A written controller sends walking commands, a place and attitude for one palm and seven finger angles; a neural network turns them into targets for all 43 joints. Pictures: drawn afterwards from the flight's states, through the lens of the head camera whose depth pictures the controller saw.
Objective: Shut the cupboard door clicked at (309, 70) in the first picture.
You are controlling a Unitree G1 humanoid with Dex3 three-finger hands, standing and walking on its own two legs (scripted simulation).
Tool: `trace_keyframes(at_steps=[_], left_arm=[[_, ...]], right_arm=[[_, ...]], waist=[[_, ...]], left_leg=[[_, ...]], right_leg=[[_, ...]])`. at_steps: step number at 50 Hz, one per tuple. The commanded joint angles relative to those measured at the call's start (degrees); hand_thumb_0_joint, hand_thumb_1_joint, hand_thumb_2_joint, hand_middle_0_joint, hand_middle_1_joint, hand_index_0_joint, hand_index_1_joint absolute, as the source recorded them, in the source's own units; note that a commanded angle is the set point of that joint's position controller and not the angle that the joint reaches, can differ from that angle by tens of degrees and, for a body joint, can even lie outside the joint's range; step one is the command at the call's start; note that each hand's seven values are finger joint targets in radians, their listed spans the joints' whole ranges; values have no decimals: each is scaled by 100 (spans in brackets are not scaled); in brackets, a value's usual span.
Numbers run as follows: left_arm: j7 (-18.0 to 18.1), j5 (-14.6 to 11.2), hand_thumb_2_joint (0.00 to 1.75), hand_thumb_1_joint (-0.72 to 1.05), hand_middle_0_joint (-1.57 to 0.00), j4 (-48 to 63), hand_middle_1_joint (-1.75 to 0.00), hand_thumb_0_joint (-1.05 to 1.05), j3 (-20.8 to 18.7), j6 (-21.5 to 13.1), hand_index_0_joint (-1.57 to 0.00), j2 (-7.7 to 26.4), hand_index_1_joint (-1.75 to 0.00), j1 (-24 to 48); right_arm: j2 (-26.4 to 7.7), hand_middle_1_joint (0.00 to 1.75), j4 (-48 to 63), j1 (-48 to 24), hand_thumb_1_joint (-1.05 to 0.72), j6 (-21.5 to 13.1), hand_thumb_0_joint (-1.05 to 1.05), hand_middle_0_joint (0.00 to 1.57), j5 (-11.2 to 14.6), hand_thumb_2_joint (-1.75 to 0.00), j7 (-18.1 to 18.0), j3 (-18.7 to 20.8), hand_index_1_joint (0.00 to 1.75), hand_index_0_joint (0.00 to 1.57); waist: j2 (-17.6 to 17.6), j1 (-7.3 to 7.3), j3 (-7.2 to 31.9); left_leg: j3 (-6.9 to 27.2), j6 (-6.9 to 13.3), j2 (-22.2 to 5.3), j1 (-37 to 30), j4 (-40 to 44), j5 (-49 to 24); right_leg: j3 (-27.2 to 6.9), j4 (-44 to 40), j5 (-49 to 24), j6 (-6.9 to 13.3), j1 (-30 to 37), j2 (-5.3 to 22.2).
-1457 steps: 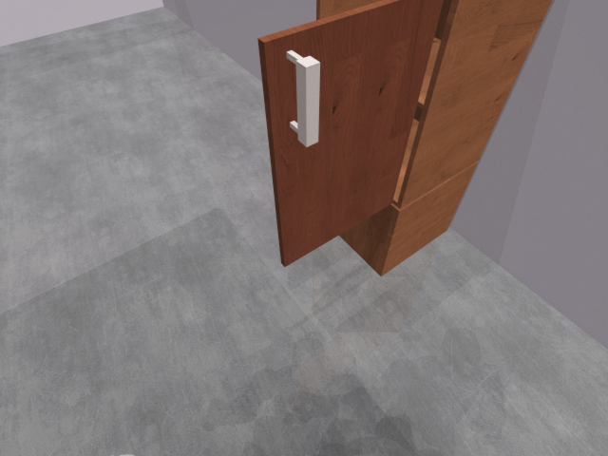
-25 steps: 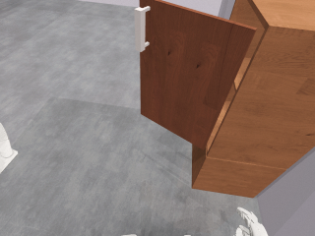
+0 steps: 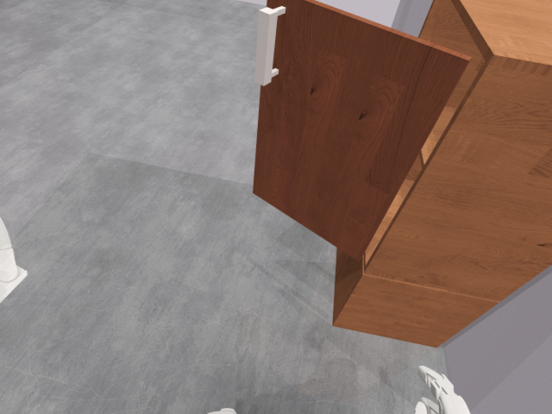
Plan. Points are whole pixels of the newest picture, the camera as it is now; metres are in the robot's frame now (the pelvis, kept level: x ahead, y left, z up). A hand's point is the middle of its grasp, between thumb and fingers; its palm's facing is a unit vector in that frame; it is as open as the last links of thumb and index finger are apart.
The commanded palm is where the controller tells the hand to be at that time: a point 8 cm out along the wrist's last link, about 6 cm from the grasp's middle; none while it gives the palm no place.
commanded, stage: step back with the hand held close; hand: left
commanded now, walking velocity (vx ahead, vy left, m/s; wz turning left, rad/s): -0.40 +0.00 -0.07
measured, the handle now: (271, 46) +0.77 +0.05 +0.17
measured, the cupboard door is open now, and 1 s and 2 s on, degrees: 63 63 63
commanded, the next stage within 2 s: stop stepping back and stand still in 0.26 s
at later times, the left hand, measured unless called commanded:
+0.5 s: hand out of the picture +0.09 +0.23 +0.20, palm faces +0.32 -0.81 -0.49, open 7.4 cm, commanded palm +0.07 +0.26 +0.20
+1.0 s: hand out of the picture +0.04 +0.26 +0.18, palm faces +0.43 -0.80 -0.41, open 7.4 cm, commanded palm -0.01 +0.30 +0.20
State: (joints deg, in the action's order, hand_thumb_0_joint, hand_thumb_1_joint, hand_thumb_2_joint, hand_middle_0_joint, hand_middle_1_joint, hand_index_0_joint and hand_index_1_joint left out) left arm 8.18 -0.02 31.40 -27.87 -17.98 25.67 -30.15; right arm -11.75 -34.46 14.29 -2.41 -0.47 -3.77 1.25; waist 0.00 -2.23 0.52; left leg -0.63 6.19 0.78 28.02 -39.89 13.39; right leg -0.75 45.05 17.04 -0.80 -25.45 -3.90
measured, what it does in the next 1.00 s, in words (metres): walks backwards: right foot, then left foot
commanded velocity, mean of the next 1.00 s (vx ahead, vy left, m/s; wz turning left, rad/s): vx -0.01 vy -0.01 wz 0.01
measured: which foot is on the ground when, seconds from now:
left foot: down 0.00-0.38, up 0.40-0.60, down 0.62-1.00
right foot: up 0.00-0.32, down 0.34-1.00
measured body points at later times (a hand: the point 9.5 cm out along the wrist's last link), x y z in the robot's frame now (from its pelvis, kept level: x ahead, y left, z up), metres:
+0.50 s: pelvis -0.11 -0.02 +0.02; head -0.13 +0.01 +0.47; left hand +0.07 +0.27 +0.23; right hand +0.02 -0.28 -0.05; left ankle -0.05 +0.08 -0.67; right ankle -0.18 -0.13 -0.72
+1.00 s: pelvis -0.17 +0.00 +0.01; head -0.20 +0.01 +0.46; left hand +0.01 +0.30 +0.21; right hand -0.03 -0.21 -0.08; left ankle -0.15 +0.13 -0.71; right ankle -0.18 -0.12 -0.72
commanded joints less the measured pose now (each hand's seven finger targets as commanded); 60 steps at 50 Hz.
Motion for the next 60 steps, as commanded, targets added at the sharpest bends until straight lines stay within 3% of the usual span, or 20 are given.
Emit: trace_keyframes(at_steps=[1,6,9,13,16,18,19,20,23,29,33,35,40,43,46,48,50,54,58,60], left_arm=[[51,-226,90,90,-20,972,-30,0,-455,-313,-20,644,-30,187],[-56,-264,90,90,-20,1122,-30,0,53,-274,-20,622,-30,610],[-123,-293,90,90,-20,1232,-30,0,-40,-136,-20,734,-30,536],[-190,-477,90,90,-20,1698,-30,0,-809,15,-20,1290,-30,-251],[-275,-664,90,90,-20,1774,-30,0,-1135,45,-20,1504,-30,-622],[-235,-673,90,90,-20,1580,-30,0,-1167,51,-20,1615,-30,-633],[-169,-667,90,90,-20,1172,-30,0,-916,174,-20,1334,-30,-894],[-68,-598,90,90,-20,908,-30,0,-914,361,-20,1255,-30,-927],[156,-405,90,90,-20,696,-30,0,-397,651,-20,1051,-30,511],[335,-138,90,90,-20,471,-30,0,225,635,-20,731,-30,1229],[316,-200,90,90,-20,1193,-30,0,-519,435,-20,1257,-30,291],[214,-259,90,90,-20,1298,-30,0,-306,405,-20,978,-30,503],[228,-251,90,90,-20,612,-30,0,-294,452,-20,745,-30,396],[223,-204,90,90,-20,377,-30,0,-299,566,-20,719,-30,100],[240,-179,90,90,-20,357,-30,0,-156,632,-20,670,-30,208],[274,-151,90,90,-20,565,-30,0,-273,618,-20,909,-30,466],[304,-135,90,90,-20,558,-30,0,-93,506,-20,801,-30,956],[322,-85,90,90,-20,655,-30,0,-42,373,-20,805,-30,1454],[269,-134,90,90,-20,764,-30,0,-190,241,-20,792,-30,1103],[218,-96,90,90,-20,804,-30,0,-126,226,-20,694,-30,1053]], right_arm=[[-781,30,706,-551,-90,-596,0,20,-67,-90,-50,312,30,20],[-752,30,251,-537,-90,-796,0,20,-115,-90,68,232,30,20],[-707,30,322,-578,-90,-741,0,20,-95,-90,156,254,30,20],[-681,30,758,-864,-90,-567,0,20,-67,-90,209,219,30,20],[-646,30,1119,-1128,-90,-312,0,20,13,-90,179,155,30,20],[-498,30,1082,-918,-90,-173,0,20,102,-90,134,150,30,20],[-513,30,1084,-789,-90,-162,0,20,173,-90,74,210,30,20],[-561,30,991,-775,-90,-103,0,20,141,-90,39,202,30,20],[-641,30,837,-798,-90,-37,0,20,83,-90,-80,24,30,20],[-760,30,667,-697,-90,-392,0,20,118,-90,-260,132,30,20],[-783,30,762,-533,-90,-505,0,20,113,-90,-211,154,30,20],[-711,30,771,-649,-90,-521,0,20,110,-90,-129,98,30,20],[-742,30,686,-663,-90,-586,0,20,106,-90,-93,75,30,20],[-729,30,690,-638,-90,-513,0,20,94,-90,-57,81,30,20],[-645,30,694,-670,-90,-385,0,20,85,-90,-54,77,30,20],[-579,30,646,-661,-90,-352,0,20,51,-90,-38,83,30,20],[-584,30,595,-739,-90,-380,0,20,35,-90,-22,84,30,20],[-588,30,486,-748,-90,-392,0,20,-3,-90,-137,35,30,20],[-734,30,624,-761,-90,-541,0,20,107,-90,-153,103,30,20],[-659,30,651,-794,-90,-600,0,20,70,-90,-132,59,30,20]], waist=[[922,200,508],[1151,224,1467],[1283,222,1998],[1410,406,2252],[1108,397,1650],[-291,259,1351],[-1157,268,1024],[-1078,280,621],[-200,49,118],[-488,184,-58],[911,170,900],[1016,162,578],[1188,115,-39],[1165,138,78],[292,163,34],[-931,183,54],[-953,173,-101],[-249,84,-39],[1306,166,272],[1273,196,-59]], left_leg=[[1898,136,-1804,114,2626,669],[1315,-113,-1615,-3300,1768,-4266],[1003,-197,-1490,-4018,1665,-5090],[970,-174,-1483,-2885,2157,-3156],[484,-464,-1200,-1351,2268,-370],[-103,-829,-457,-1463,686,795],[1,-905,-29,-1530,-833,782],[287,-845,-48,-648,-1741,1035],[434,-718,-414,-102,-1555,930],[-148,-461,-187,-1013,1187,387],[369,-367,-726,-2002,1517,-2789],[794,-441,-945,-1492,1973,-2226],[922,-279,-1221,-282,2897,2314],[759,-272,-1070,-39,2699,2953],[246,-357,-622,223,1468,2529],[-194,-517,-108,360,-545,1388],[149,-571,-238,567,-1322,1400],[-242,-485,-157,-1485,816,463],[1670,-92,-1280,-1374,2492,1055],[1627,-15,-1392,-930,2588,672]], right_leg=[[-109,98,1000,49,1106,-22],[17,-1789,616,-68,289,-10],[102,-1877,443,-108,412,-107],[232,-1960,451,-71,1391,-115],[239,-2716,-172,68,2084,220],[-545,-3204,58,433,762,1397],[-1548,-3559,640,799,-366,2232],[-1736,-3411,96,1094,-379,2527],[-1060,-3022,-174,958,72,2190],[-740,-2631,-588,566,1025,1643],[299,-1274,-1875,15,1509,562],[462,-1330,-617,-63,1558,271],[472,-1406,286,37,1763,168],[557,-1573,533,134,1907,70],[-136,-2131,1063,387,1806,410],[-2241,-3213,2223,1067,1325,1578],[-2792,-3430,2141,1482,1188,2231],[-865,-2542,1120,794,318,1427],[161,-858,277,18,788,329],[147,-890,215,5,1097,404]])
